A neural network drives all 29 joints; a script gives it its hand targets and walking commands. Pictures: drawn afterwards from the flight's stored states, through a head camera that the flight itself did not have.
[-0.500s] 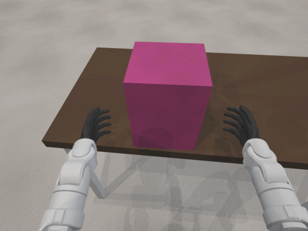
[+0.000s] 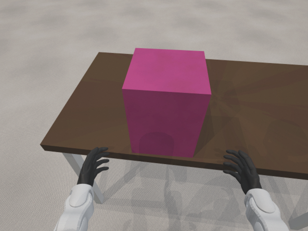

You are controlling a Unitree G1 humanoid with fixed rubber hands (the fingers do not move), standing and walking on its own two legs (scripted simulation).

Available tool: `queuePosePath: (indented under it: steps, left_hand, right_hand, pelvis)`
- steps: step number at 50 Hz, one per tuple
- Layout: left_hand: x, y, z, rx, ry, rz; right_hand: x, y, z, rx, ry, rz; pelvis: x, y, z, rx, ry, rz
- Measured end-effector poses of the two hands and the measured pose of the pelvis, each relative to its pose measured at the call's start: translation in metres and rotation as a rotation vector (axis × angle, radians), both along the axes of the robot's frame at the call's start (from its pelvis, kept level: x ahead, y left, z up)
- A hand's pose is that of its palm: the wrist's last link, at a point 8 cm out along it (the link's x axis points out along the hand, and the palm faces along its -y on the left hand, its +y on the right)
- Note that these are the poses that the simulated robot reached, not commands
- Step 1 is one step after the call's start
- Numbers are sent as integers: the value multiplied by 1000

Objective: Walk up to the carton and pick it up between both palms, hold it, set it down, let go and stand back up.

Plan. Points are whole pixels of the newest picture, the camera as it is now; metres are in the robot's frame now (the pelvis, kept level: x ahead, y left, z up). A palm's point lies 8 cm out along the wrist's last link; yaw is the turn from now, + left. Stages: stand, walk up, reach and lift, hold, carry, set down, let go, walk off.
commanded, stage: set down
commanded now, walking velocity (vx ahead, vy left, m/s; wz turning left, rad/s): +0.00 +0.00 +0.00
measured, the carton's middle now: (165, 105) +0.47 +0.02 +0.06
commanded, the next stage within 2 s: let go in 1.18 s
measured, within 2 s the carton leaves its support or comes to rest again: neither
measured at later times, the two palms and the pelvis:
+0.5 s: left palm (83, 203) +0.20 +0.23 -0.04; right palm (252, 213) +0.20 -0.20 -0.04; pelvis +0.01 +0.00 +0.00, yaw +0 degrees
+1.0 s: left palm (77, 227) +0.15 +0.24 -0.08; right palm out of the picture +0.16 -0.21 -0.08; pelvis +0.01 +0.00 +0.00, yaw +0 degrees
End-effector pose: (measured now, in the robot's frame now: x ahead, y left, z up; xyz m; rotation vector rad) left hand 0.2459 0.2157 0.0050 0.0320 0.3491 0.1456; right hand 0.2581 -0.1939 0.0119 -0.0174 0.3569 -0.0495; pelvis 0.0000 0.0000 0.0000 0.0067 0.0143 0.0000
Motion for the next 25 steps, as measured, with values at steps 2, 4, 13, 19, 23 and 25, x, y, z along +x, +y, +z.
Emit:
queuePosePath:
  steps: [2,4,13,19,23,25]
  left_hand:
    - [-7,1,-6,9,10,-3]
    - [-12,2,-11,11,21,-2]
    - [-25,4,-24,37,87,-17]
    - [-33,4,-35,36,164,-30]
    - [-41,8,-42,48,195,-34]
    - [-46,9,-47,54,220,-35]
  right_hand:
    - [-5,0,-7,3,17,-2]
    - [-9,0,-12,5,29,-8]
    - [-24,-5,-28,-9,75,-15]
    - [-37,-9,-39,-32,132,-22]
    - [-49,-10,-47,-45,165,-17]
    - [-56,-11,-51,-52,184,-16]
  pelvis:
    - [2,-1,0,0,2,5]
    - [3,-1,-1,-1,4,9]
    - [8,-1,-1,1,-11,11]
    - [11,-1,-1,2,-20,8]
    - [13,-1,-1,2,-25,4]
    - [14,-1,-1,1,-27,3]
